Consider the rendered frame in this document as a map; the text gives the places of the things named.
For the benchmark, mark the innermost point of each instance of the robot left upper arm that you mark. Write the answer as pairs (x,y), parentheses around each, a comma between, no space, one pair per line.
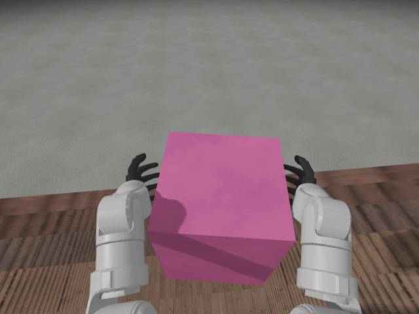
(134,307)

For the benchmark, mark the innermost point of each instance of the left robot forearm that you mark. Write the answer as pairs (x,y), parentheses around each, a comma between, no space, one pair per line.
(120,235)

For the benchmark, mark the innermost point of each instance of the right robot forearm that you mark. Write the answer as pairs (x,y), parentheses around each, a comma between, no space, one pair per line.
(326,239)

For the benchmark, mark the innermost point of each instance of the left robot hand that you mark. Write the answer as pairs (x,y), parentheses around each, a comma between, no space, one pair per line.
(134,172)

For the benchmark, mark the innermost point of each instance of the right robot hand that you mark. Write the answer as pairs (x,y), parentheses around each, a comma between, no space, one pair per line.
(305,176)

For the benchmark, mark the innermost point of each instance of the carton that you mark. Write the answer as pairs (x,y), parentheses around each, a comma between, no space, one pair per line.
(221,211)

